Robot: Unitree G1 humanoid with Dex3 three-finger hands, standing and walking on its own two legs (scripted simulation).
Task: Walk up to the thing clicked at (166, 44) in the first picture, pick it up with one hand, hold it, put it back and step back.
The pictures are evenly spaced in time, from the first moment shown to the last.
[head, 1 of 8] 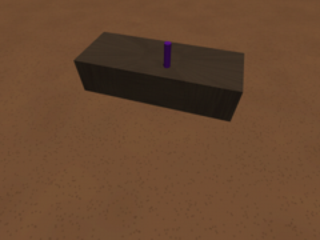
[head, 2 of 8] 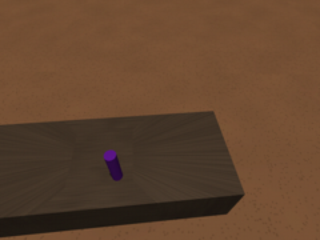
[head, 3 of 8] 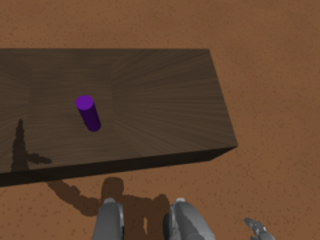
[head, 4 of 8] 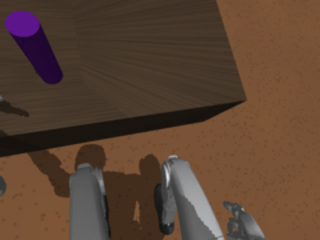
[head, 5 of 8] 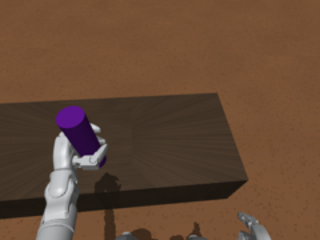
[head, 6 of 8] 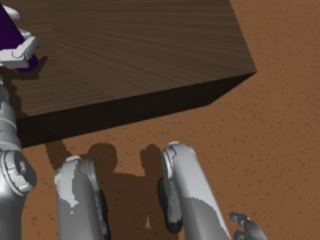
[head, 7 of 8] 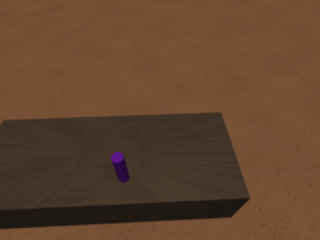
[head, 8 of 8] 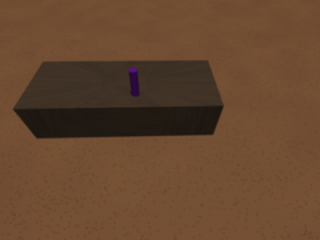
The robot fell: no
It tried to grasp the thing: yes
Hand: left
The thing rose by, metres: 0.38
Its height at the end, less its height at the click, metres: +0.00
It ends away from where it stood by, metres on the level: 0.02
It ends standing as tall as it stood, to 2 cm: yes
